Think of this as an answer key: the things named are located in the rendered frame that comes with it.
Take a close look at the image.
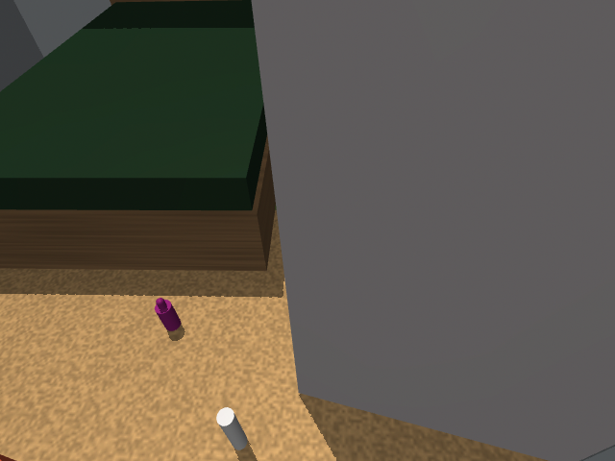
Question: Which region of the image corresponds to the bed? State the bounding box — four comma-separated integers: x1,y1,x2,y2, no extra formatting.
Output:
0,0,276,271

